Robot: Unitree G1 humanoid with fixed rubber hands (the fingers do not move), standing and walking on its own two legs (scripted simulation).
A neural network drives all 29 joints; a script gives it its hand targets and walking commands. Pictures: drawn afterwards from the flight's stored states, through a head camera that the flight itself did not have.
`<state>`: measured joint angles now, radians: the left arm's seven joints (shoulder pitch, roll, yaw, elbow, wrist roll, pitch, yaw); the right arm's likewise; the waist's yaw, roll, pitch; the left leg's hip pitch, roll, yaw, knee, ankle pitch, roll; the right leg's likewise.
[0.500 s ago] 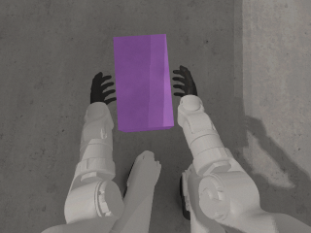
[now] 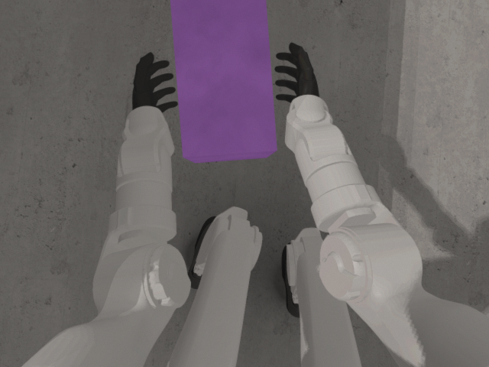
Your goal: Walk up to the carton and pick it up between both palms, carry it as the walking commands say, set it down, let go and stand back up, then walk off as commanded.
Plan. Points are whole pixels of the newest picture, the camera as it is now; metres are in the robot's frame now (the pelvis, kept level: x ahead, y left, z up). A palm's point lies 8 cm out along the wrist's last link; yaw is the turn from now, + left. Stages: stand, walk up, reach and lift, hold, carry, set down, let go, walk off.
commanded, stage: set down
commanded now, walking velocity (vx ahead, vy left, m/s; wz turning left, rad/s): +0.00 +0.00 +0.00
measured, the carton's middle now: (225, 85) +0.52 +0.16 -0.19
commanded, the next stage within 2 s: none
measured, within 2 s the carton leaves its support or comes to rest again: neither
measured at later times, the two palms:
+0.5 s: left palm (166, 120) +0.44 +0.26 -0.24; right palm (283, 112) +0.51 +0.05 -0.22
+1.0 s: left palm (165, 121) +0.45 +0.28 -0.29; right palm (280, 113) +0.52 +0.05 -0.27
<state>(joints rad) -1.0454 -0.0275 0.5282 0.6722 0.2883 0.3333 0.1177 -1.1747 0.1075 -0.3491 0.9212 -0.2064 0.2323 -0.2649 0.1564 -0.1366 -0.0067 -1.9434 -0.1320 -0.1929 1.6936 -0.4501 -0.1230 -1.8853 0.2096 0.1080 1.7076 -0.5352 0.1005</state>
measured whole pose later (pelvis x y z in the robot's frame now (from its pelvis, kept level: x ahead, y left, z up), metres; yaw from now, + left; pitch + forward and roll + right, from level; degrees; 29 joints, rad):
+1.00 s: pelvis -0.03 +0.02 -0.10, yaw -4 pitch +30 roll -4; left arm -1.42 0.15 0.48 0.85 0.21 0.30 0.06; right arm -1.60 -0.12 -0.18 1.13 -0.08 0.24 -0.22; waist 0.23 -0.10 0.52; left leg -2.10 -0.08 -0.10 2.06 -0.47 -0.06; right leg -2.03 0.27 0.12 2.06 -0.58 0.06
